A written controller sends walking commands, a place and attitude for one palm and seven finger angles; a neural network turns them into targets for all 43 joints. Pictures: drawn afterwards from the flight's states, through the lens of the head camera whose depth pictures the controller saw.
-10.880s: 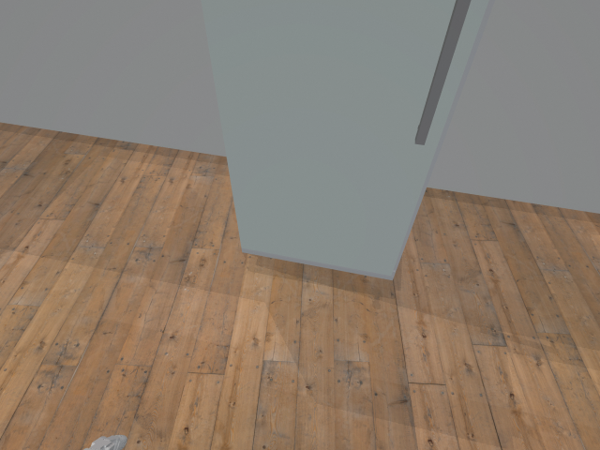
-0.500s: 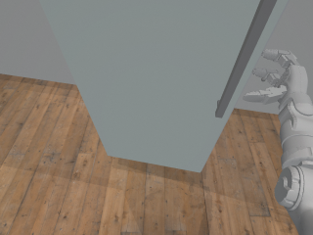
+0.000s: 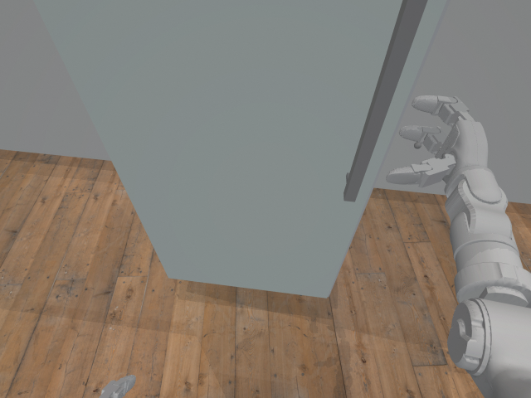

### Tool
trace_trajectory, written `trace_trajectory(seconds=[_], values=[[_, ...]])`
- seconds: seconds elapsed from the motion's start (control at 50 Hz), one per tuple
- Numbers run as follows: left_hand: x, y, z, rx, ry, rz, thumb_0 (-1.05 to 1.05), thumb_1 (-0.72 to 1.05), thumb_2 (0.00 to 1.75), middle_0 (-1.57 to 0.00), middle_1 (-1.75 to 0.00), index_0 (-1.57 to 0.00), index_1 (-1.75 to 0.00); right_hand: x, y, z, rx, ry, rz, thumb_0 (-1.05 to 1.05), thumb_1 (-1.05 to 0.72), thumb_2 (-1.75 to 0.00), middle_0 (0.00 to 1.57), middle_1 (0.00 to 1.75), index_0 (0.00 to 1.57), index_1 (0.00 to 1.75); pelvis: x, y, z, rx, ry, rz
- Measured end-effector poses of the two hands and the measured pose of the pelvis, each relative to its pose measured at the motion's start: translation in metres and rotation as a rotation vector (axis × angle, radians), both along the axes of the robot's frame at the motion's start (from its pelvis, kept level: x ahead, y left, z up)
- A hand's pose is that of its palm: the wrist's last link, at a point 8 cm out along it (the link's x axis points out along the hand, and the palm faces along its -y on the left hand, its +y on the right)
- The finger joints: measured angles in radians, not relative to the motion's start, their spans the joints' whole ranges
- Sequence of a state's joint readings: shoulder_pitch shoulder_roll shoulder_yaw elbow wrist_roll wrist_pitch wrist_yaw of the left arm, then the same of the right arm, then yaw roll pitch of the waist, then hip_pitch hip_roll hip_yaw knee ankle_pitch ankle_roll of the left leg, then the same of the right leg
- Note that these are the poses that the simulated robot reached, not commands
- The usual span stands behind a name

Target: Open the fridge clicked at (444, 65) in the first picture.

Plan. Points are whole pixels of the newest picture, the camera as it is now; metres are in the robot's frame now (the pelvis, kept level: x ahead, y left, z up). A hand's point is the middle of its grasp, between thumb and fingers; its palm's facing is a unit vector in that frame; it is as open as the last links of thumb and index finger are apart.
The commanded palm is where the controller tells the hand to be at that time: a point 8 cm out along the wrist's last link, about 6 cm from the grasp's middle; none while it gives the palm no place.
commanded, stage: move the hooked fingers beside the handle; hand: right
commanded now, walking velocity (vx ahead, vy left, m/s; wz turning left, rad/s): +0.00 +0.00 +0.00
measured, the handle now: (377, 99) +0.54 -0.11 +0.19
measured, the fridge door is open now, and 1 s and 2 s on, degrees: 0 0 0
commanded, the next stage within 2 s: feel for the door with the fingertips in 0.18 s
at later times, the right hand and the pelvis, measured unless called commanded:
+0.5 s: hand (403, 141) +0.47 -0.15 +0.16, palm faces +0.00 +1.00 +0.02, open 14.0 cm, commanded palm +0.44 -0.20 +0.16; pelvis -0.01 +0.01 +0.00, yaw +1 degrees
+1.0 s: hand (399, 134) +0.48 -0.14 +0.17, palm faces +0.03 +1.00 +0.00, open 14.0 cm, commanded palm +0.46 -0.19 +0.16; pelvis +0.00 +0.01 +0.00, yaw +0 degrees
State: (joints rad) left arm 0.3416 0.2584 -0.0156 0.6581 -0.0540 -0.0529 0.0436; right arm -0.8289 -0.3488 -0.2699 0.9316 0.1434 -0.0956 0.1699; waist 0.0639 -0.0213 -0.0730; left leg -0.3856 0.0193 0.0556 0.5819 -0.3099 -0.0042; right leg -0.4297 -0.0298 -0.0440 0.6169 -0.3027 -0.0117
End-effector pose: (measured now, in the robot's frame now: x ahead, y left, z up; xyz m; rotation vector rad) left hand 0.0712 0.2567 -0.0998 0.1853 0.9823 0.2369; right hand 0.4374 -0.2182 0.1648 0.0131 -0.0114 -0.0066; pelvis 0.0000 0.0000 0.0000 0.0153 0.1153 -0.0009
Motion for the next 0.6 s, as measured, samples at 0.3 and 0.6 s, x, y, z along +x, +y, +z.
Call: trace_trajectory(seconds=[0.3, 0.6], values=[[-0.031, 0.006, -0.007, 0.001, 0.061, 0.028, 0.01, 0.90, 0.90, -0.21, -0.30, -0.21, -0.30, 0.011, 0.008, -0.001, -0.003, 0.011, -0.015, -0.02, 0.50, -0.30, 0.30, 1.20, 0.30, 1.20, -0.008, 0.006, -0.002, -0.004, 0.015, 0.004], [-0.061, 0.015, -0.009, 0.005, 0.142, 0.076, 0.01, 0.90, 0.90, -0.20, -0.30, -0.20, -0.30, 0.015, 0.032, -0.006, -0.005, 0.001, 0.016, -0.02, 0.50, -0.30, 0.30, 1.20, 0.30, 1.20, -0.004, 0.007, -0.001, -0.002, 0.021, 0.010]])
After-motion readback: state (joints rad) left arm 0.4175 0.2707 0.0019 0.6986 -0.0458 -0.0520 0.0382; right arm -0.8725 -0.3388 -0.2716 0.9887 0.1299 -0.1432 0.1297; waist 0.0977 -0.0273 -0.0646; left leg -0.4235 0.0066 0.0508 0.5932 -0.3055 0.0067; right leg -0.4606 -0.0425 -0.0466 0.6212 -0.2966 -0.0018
